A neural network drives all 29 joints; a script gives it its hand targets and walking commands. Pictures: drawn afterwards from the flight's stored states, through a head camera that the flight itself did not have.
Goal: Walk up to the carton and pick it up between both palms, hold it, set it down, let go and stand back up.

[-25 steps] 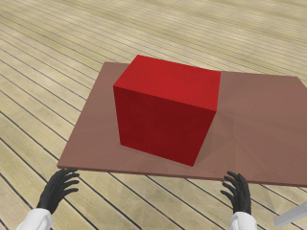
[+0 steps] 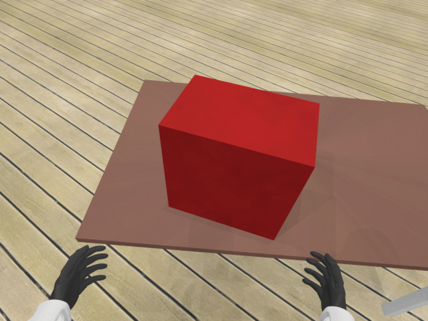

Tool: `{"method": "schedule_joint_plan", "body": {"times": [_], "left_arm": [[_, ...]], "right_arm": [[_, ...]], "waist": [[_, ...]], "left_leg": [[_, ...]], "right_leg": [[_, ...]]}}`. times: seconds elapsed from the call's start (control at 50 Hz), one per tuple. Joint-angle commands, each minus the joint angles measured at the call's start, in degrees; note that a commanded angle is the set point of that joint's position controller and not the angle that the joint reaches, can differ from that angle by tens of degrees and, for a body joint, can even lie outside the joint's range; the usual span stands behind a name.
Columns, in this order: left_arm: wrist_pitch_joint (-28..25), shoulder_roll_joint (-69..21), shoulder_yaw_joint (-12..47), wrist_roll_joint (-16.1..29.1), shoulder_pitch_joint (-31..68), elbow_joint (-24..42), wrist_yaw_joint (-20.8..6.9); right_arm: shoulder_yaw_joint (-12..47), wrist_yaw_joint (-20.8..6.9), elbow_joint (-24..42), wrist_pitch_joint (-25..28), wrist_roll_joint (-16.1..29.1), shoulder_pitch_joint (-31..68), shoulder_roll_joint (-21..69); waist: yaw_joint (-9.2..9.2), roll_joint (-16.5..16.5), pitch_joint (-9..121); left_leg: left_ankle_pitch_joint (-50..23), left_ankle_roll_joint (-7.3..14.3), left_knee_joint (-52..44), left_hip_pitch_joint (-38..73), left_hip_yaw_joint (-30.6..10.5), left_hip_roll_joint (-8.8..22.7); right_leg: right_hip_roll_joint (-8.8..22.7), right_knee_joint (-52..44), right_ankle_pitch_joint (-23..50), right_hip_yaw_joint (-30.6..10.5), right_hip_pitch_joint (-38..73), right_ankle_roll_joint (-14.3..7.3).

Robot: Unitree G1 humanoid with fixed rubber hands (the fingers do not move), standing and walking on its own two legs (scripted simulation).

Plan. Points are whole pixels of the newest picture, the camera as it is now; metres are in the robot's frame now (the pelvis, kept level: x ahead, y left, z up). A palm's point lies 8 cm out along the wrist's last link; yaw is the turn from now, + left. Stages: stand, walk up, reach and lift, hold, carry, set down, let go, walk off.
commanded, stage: set down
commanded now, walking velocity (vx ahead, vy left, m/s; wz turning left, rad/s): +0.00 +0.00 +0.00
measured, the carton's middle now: (235, 160) +0.47 -0.05 +0.01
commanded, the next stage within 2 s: let go in 0.64 s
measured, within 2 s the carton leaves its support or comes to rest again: neither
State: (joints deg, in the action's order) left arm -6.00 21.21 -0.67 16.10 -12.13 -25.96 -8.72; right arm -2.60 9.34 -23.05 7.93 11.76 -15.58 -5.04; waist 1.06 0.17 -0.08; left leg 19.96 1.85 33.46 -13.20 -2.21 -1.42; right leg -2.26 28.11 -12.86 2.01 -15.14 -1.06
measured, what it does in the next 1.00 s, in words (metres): stands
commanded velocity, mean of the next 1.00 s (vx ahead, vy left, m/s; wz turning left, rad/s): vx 0.00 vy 0.00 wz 0.00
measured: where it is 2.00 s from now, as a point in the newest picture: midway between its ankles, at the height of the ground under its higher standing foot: outside the picture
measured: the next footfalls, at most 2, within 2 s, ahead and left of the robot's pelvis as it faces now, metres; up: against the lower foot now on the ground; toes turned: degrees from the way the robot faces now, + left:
none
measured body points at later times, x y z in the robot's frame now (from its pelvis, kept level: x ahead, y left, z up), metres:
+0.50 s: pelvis -0.02 +0.00 +0.00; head -0.04 +0.02 +0.45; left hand +0.15 +0.26 -0.06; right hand +0.15 -0.22 -0.06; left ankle -0.02 +0.09 -0.73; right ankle +0.02 -0.11 -0.73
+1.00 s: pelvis -0.02 -0.01 +0.00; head -0.03 +0.00 +0.45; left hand +0.15 +0.25 -0.07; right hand +0.14 -0.23 -0.07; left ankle -0.02 +0.09 -0.73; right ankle +0.02 -0.11 -0.73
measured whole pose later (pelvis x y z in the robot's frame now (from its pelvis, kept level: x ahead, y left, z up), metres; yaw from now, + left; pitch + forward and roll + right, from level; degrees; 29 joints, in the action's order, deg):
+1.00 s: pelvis -0.02 -0.01 +0.00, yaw +0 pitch -3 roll -2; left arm 5.3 21.0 3.5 9.7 -12.1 -29.4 -1.7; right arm -2.6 1.9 -32.5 4.8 3.7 -15.6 -5.9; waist 0.7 0.2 -0.3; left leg 19.0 1.5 33.5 -11.4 -2.2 -0.1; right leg -3.6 27.0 -11.1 2.0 -13.0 -2.1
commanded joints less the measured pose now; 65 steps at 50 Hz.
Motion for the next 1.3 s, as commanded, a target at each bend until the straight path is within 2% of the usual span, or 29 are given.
{"method": "schedule_joint_plan", "body": {"times": [0.0, 0.08, 0.2, 0.36, 0.5, 0.54, 0.6, 0.7, 0.76, 0.94, 1.04, 1.16, 1.18, 1.2, 1.22, 1.24, 1.28], "left_arm": [[-1.9, 9.8, -2.4, -4.4, -2.0, 12.1, 0.5], [-1.4, 8.3, -2.2, -5.5, -2.5, 12.7, 1.2], [-0.3, 6.6, -0.7, -5.8, -2.4, 12.6, 2.5], [2.8, 5.0, 1.8, -6.1, 1.2, 10.0, 4.2], [5.5, 4.8, 2.7, -7.5, 6.6, 6.6, 5.8], [6.2, 4.7, 2.7, -8.4, 8.4, 5.4, 6.0], [6.7, 4.6, 3.0, -8.9, 10.4, 4.1, 6.1], [7.0, 3.8, 3.2, -9.5, 12.6, 2.9, 6.7], [7.4, 3.2, 3.2, -9.9, 12.1, 2.0, 6.9], [9.7, 2.3, 2.7, -9.3, 9.0, 1.6, 7.7], [9.9, 1.8, 1.2, -10.8, 6.6, 2.5, 8.3], [9.7, -0.2, 0.1, -11.9, 2.8, 5.2, 9.4], [6.6, 8.3, -2.7, -19.7, 0.0, -3.3, 9.5], [5.5, 10.5, -2.7, -20.0, -0.8, -3.8, 9.1], [4.8, 9.7, -2.5, -19.9, 0.5, -4.5, 8.9], [4.3, 9.4, -2.2, -19.7, 1.1, -4.9, 8.7], [3.6, 9.1, -1.9, -19.0, 2.0, -6.0, 8.3]], "right_arm": [[1.0, -1.9, 6.8, 6.7, -3.7, -5.0, -6.7], [0.5, -2.7, 3.6, 8.3, -4.2, -4.7, -7.9], [-1.1, -3.8, 1.7, 8.9, -5.0, -2.7, -8.4], [-2.8, -4.9, 0.4, 6.1, -7.0, 1.9, -8.2], [-2.9, -5.8, 0.1, 2.0, -9.5, 6.9, -7.2], [-2.7, -6.1, 0.2, 0.9, -9.9, 8.8, -7.4], [-2.6, -6.3, 0.7, -0.2, -10.4, 11.0, -7.7], [-3.1, -7.0, 1.3, -1.3, -11.0, 13.7, -8.5], [-3.0, -7.5, 0.0, -1.9, -11.1, 13.3, -8.7], [-2.7, -8.8, -1.0, -1.3, -12.4, 11.1, -8.0], [-2.6, -9.6, -4.0, 0.3, -12.5, 9.1, -8.9], [-3.0, -10.7, -8.1, 3.9, -11.9, 7.5, -12.0], [-5.1, -9.1, -13.2, -0.4, -15.4, 5.4, -23.9], [-5.1, -8.5, -12.5, -2.3, -15.2, 4.8, -23.8], [-4.9, -8.2, -12.3, -3.0, -15.3, 5.4, -24.1], [-4.6, -8.2, -12.2, -3.2, -14.9, 6.2, -23.3], [-4.1, -8.6, -13.1, -3.5, -14.2, 6.5, -22.8]], "waist": [[-0.61, -4.2, 6.5], [-0.83, -5.4, 6.3], [-1.46, -6.4, 4.8], [-1.89, -7.7, 1.5], [-1.65, -6.3, -2.6], [-1.47, -7.2, -3.6], [-1.44, -7.7, -3.7], [-0.99, -9.1, -3.2], [-0.82, -9.1, -3.3], [-0.11, -3.7, -3.2], [-0.11, -4.3, -1.6], [0.07, -6.3, 2.1], [1.04, -7.6, 2.8], [-0.02, -5.6, 4.9], [0.04, -5.6, 4.7], [0.05, -4.3, 5.2], [-0.18, -5.1, 5.1]], "left_leg": [[-32.4, -5.3, -7.8, 7.4, 0.1, 2.7], [-36.3, -6.3, -7.3, 9.4, -0.1, 3.1], [-33.5, -6.8, -8.5, 8.4, 0.2, 3.6], [-18.0, -5.4, -13.2, 0.8, 0.6, 4.7], [2.3, -2.0, -18.8, -11.2, 0.8, 5.6], [8.6, -0.5, -20.7, -17.4, 0.9, 6.4], [12.8, 1.1, -21.8, -23.8, 0.8, 7.4], [16.4, 1.8, -22.3, -29.0, 0.6, 8.4], [14.9, 1.3, -21.9, -28.2, 0.8, 8.1], [2.7, -2.1, -17.1, -11.3, 2.5, 4.1], [-4.7, -2.6, -15.4, -7.0, 2.7, 3.6], [-18.9, -4.4, -12.2, -1.5, 2.4, 3.5], [-23.5, -2.6, -8.9, -3.3, -2.7, 5.1], [-24.8, -1.8, -9.3, 0.3, -3.5, 6.0], [-25.4, -1.2, -9.1, 1.2, -3.7, 5.9], [-25.3, -1.1, -9.6, 1.9, -4.3, 6.3], [-26.3, -0.8, -10.0, 1.9, -4.5, 6.5]], "right_leg": [[0.7, -6.1, 20.5, -3.0, 17.2, -1.4], [0.4, -6.5, 21.1, -2.4, 15.5, -1.6], [0.4, -7.2, 17.3, -2.1, 14.4, -2.0], [0.8, -6.4, 11.0, -1.9, 16.3, -2.0], [1.5, -4.4, 3.2, -1.9, 20.6, -0.7], [1.1, -2.6, 1.4, -1.6, 24.1, 0.0], [0.6, -0.4, 1.2, -1.3, 28.6, 0.8], [0.2, 1.6, -0.8, -1.7, 32.0, 1.2], [0.8, 1.0, -1.3, -2.3, 31.5, 1.1], [4.2, -5.7, -4.7, -3.5, 17.0, -0.9], [3.1, -5.4, 1.4, -2.4, 15.3, -1.5], [1.1, -4.4, 10.9, -0.6, 14.1, -2.2], [9.6, 0.2, 22.7, -7.6, 12.1, -1.5], [9.6, 1.2, 23.3, -7.2, 10.8, -1.5], [9.2, 0.9, 22.1, -7.2, 9.6, -1.3], [9.0, 0.4, 20.9, -7.0, 9.6, -1.0], [8.8, 0.0, 20.9, -7.1, 10.1, -1.1]]}}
